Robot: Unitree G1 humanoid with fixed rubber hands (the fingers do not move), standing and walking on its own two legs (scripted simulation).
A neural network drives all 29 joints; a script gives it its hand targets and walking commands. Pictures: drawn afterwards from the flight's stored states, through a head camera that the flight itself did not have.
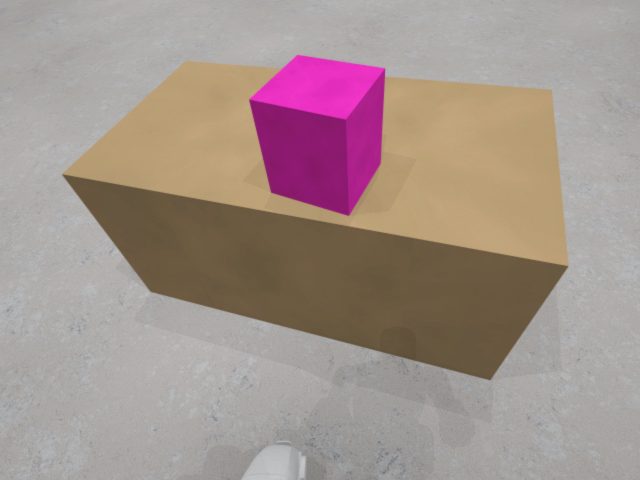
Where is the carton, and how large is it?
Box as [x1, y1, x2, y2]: [249, 55, 384, 215]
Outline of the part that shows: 297,55 249,99 271,192 348,215 380,163 384,68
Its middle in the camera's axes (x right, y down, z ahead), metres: +0.01 -0.24 +0.89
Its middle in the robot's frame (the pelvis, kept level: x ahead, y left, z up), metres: +0.82 +0.09 -0.05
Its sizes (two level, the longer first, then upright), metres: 0.210 0.200 0.250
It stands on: a pedestal, 0.60 m high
